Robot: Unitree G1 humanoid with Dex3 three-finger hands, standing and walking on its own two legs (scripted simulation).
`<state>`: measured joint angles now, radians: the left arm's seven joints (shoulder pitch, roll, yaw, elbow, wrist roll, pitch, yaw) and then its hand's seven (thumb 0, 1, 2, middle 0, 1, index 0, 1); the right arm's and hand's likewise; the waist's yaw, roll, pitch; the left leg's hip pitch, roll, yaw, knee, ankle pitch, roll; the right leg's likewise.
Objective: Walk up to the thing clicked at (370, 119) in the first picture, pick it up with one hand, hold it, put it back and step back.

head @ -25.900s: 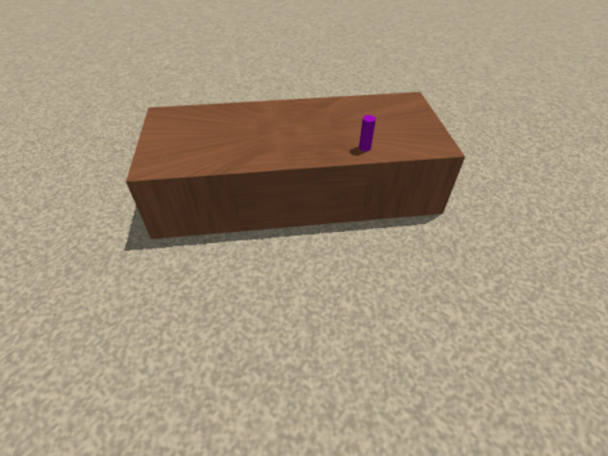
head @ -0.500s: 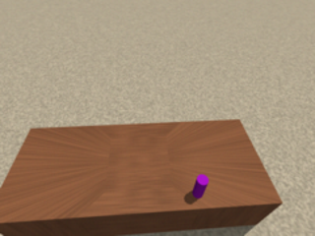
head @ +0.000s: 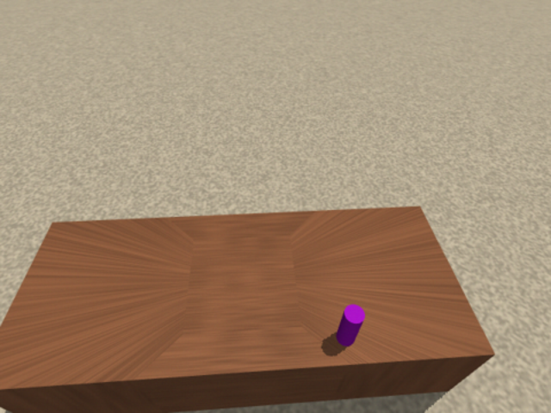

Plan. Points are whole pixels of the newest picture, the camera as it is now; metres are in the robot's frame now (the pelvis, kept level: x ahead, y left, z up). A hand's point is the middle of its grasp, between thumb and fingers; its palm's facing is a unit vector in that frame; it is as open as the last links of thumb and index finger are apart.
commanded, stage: stand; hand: right
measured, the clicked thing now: (349, 326) +0.44 -0.19 -0.38
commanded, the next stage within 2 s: none
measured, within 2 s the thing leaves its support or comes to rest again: neither
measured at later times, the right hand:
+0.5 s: hand out of the picture +0.07 -0.26 -0.16, palm faces -0.02 +0.94 -0.35, open 7.4 cm
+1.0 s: hand out of the picture +0.07 -0.26 -0.16, palm faces -0.02 +0.94 -0.34, open 7.4 cm
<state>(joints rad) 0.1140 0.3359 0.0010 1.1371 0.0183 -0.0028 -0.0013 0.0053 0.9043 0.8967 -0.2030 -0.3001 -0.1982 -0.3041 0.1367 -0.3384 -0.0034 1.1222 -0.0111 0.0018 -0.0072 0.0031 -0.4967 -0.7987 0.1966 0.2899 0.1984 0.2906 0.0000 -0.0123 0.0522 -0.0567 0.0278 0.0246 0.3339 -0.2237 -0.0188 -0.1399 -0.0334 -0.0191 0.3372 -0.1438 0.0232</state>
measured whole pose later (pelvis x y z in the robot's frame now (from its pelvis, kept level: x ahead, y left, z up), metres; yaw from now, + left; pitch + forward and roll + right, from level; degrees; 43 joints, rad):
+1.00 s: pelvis +0.01 -0.01 +0.00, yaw +0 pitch -3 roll +0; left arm 0.11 0.34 0.01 1.13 0.01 -0.01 -0.01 0.01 0.90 0.90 -0.20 -0.30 -0.20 -0.30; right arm 0.13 -0.34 0.00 1.12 -0.01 0.00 0.00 0.01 -0.90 -0.90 0.20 0.30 0.20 0.30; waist 0.00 0.00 0.06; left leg -0.05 0.04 0.02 0.32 -0.22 -0.03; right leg -0.14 -0.02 -0.03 0.34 -0.15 0.01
